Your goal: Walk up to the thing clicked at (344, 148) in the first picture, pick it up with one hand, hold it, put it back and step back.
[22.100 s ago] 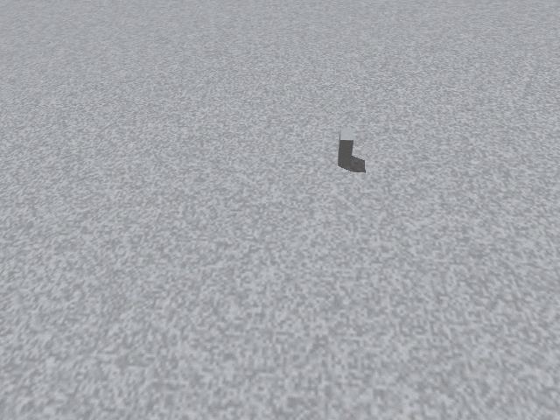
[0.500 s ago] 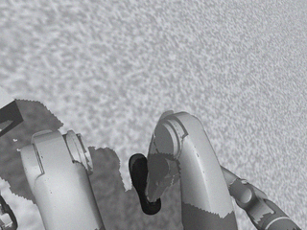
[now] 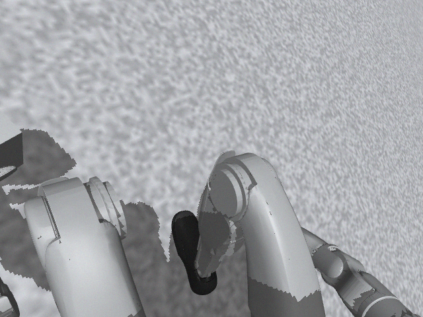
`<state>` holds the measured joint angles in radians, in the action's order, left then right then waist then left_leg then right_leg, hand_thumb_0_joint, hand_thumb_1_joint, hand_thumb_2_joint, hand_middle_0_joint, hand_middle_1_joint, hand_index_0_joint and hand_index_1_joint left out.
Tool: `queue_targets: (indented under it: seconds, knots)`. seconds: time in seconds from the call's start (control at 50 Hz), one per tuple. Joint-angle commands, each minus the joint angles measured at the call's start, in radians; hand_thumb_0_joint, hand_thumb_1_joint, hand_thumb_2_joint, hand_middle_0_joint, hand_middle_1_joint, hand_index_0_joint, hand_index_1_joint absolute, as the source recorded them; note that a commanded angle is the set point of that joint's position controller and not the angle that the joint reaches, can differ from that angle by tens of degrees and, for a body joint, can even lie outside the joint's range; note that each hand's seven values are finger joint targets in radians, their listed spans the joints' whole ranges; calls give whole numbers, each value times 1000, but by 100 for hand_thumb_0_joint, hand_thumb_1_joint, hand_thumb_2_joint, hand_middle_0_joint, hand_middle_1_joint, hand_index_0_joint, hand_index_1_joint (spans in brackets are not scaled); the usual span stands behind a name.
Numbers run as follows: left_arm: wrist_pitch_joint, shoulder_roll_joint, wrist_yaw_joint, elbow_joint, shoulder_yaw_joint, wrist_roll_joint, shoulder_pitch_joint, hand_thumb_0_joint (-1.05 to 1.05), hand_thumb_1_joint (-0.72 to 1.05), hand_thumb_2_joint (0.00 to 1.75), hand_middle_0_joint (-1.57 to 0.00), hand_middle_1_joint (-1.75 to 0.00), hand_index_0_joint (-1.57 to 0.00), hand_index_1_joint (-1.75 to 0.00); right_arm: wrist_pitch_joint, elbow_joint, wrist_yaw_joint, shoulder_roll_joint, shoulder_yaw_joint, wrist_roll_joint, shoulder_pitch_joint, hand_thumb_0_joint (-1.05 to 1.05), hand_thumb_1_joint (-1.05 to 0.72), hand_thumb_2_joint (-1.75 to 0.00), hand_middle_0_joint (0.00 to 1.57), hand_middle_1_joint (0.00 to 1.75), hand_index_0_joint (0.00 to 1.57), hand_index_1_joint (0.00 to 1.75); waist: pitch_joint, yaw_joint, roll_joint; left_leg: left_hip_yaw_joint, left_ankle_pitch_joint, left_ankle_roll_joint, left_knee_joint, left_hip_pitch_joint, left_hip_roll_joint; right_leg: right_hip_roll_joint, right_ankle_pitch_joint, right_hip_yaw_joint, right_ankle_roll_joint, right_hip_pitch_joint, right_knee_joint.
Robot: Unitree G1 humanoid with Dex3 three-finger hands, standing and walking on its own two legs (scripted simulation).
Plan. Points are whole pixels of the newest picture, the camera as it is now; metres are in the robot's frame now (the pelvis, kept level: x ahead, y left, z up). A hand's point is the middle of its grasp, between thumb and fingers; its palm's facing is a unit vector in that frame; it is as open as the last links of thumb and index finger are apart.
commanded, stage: open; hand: left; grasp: from the side
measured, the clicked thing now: out of the picture +0.42 +0.29 -0.19
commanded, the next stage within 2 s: withdraw in 0.06 s
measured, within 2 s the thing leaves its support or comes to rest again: neither
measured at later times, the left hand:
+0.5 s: hand out of the picture +0.38 +0.37 -0.11, palm faces +0.53 -0.85 -0.02, open 17.1 cm
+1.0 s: hand out of the picture +0.29 +0.41 +0.00, palm faces +0.42 -0.81 -0.42, open 17.2 cm
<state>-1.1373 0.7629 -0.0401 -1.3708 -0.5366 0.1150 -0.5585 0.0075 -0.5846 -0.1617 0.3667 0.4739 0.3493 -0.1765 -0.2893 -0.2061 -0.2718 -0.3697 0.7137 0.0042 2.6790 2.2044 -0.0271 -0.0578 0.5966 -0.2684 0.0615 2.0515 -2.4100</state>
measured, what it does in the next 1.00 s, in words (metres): rises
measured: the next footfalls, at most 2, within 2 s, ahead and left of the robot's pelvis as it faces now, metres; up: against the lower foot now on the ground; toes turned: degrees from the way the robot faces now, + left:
none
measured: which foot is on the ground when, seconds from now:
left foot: down 0.00-1.00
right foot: down 0.00-1.00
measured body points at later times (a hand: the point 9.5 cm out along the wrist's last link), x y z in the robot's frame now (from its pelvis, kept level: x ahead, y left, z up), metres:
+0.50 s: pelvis +0.00 +0.00 +0.01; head +0.19 +0.19 +0.36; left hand +0.34 +0.41 -0.11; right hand +0.19 -0.24 -0.03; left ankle +0.08 +0.12 -0.25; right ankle +0.15 -0.12 -0.25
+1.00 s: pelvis +0.02 -0.01 +0.08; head +0.19 +0.09 +0.48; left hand +0.26 +0.45 +0.03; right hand +0.25 -0.23 -0.03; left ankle +0.08 +0.12 -0.25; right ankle +0.15 -0.12 -0.25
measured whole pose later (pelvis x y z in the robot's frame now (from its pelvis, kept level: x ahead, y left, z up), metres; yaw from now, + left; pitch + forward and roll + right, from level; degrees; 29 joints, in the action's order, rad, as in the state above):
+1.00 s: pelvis +0.02 -0.01 +0.08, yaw +8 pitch +29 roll -8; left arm -0.40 0.63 0.07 -0.76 -0.49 -0.02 -0.28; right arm -0.08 -0.60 -0.05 0.27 0.07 0.03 0.02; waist 0.09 -0.05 -0.04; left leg -0.13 0.69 0.01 2.33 2.17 -0.04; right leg 0.01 0.66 -0.10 0.01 2.09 -2.23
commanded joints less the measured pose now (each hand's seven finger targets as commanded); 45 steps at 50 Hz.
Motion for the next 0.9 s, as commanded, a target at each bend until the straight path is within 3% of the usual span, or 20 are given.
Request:
queue_targets:
  seconds: [0.0,0.16,0.24,0.36,0.38,0.44,0.46,0.52,0.54,0.58,0.6,0.66,0.68,0.7,0.72,0.74,0.78,0.82,0.84,0.88]
  knots:
    - [-61,147,-3,119,-3,7,-150,0,-58,19,-37,-28,-37,-28,-13,22,16,362,-120,-1,20,0,-91,-90,20,30,20,30,540,-92,541,76,-111,-39,-378,-363,-52,-41,-145,-95,-69,-232,143]
    - [-75,166,-7,104,-3,3,-187,0,-58,10,-10,-10,-11,-9,-8,26,14,359,-115,0,15,0,-88,-89,20,30,20,30,507,-108,513,80,-35,-27,-373,-320,-50,-43,-94,-95,-67,-226,160]
    - [-86,225,17,164,-38,6,-175,0,-53,11,-7,-7,-7,-7,-7,30,22,358,-114,-2,8,0,-87,-89,20,30,20,30,543,-80,531,89,-66,-26,-371,-344,-54,-45,-113,-83,-67,-244,160]
    - [-21,307,53,364,-133,16,-119,0,-52,12,-7,-7,-7,-7,-25,44,29,371,-164,-24,49,0,-89,-90,20,30,20,30,665,-14,713,91,-132,-53,-449,-476,-62,-31,-142,-67,-82,-220,126]
    - [5,286,62,404,-139,23,-74,0,-53,14,-6,-8,-6,-8,-28,48,31,362,-178,-31,64,0,-89,-90,20,30,20,30,699,9,728,103,-154,-55,-457,-496,-59,-29,-160,-56,-83,-231,134]
    - [90,193,113,467,-73,48,-44,0,-48,15,-8,-9,-8,-9,-28,57,40,352,-222,-71,76,0,-89,-90,20,30,20,30,700,4,712,125,-135,-47,-474,-443,-48,-25,-150,-41,-87,-195,149]
    - [124,101,142,461,4,56,-36,0,-49,16,-10,-12,-11,-12,-28,48,42,330,-225,-82,96,0,-89,-90,20,30,20,30,687,-11,680,133,-127,-42,-473,-420,-43,-26,-146,-36,-85,-194,166]
    - [201,92,196,488,0,89,-17,0,-49,9,-7,-6,-8,-5,-28,23,57,314,-264,-125,130,0,-89,-90,20,30,20,30,637,11,591,141,-34,-21,-480,-320,-35,-24,-79,-24,-81,-136,193]
    - [223,44,216,453,32,104,14,0,-50,6,-6,-5,-7,-3,-24,35,59,308,-271,-139,122,0,-88,-89,20,30,20,30,634,10,547,141,-5,-13,-481,-297,-32,-22,-57,-22,-81,-125,200]
    - [236,7,246,535,46,139,-25,0,-49,2,-5,-2,-7,0,-15,33,63,300,-292,-158,131,0,-87,-89,20,30,20,30,660,18,531,137,4,-11,-483,-318,-30,-17,-51,-16,-82,-107,200]
    - [242,16,257,549,22,151,-24,0,-48,1,-6,-2,-8,0,-13,34,65,296,-303,-168,136,0,-87,-89,20,30,20,30,677,34,525,136,1,-10,-490,-327,-28,-16,-48,-13,-84,-100,200]
    - [245,7,281,507,31,156,-48,0,-39,6,-1,0,0,0,-2,24,71,271,-312,-185,131,0,-78,-81,23,27,23,27,649,24,456,151,41,6,-476,-267,-20,-14,-14,0,-86,-105,215]
    - [331,324,221,430,-104,-44,34,0,-47,6,-4,-1,-3,-2,-22,-10,89,263,-376,-219,180,0,-86,-89,20,30,20,30,764,119,536,188,7,4,-550,-386,-23,2,2,36,-91,-139,263]
    - [359,259,196,537,-71,-32,-59,0,-49,6,-5,-1,-4,-2,-35,27,92,249,-380,-223,168,0,-89,-91,20,30,20,30,818,108,611,191,-6,-3,-575,-429,-34,-1,-9,48,-95,-131,257]
    - [380,130,199,570,19,-31,-105,0,-50,7,-5,-3,-4,-4,-38,38,90,228,-386,-232,169,0,-90,-91,20,30,20,30,842,81,620,187,6,-3,-599,-454,-41,-1,-5,49,-98,-110,258]
    - [402,97,192,581,31,-40,-114,0,-50,8,-5,-2,-3,-4,-42,39,89,233,-400,-245,188,0,-89,-91,20,30,20,30,847,76,634,179,25,-9,-628,-467,-38,5,1,45,-97,-92,258]
    - [476,184,155,624,-41,-74,58,0,-53,9,-6,-3,-4,-5,-50,51,101,223,-424,-260,196,0,-91,-91,20,30,20,30,885,159,675,203,-7,-15,-674,-522,-35,7,0,65,-101,-120,278]
    - [534,292,132,767,-91,-100,21,0,-54,9,-8,-5,-6,-6,-62,50,110,211,-454,-283,236,0,-94,-92,20,30,20,30,990,194,742,227,-64,-17,-696,-566,-27,13,-26,96,-109,-126,277]
    - [565,252,129,776,-52,-110,37,0,-46,14,-7,-8,-7,-8,-69,43,112,192,-462,-292,247,0,-89,-90,20,30,20,30,957,182,736,237,-48,-13,-710,-548,-25,13,-15,105,-111,-112,287]
    - [628,230,105,819,-73,-113,95,0,-51,8,-6,-6,-5,-6,-76,43,122,162,-476,-311,268,0,-89,-90,20,30,20,30,983,192,678,253,-110,-9,-707,-553,-16,15,-59,120,-113,-146,315]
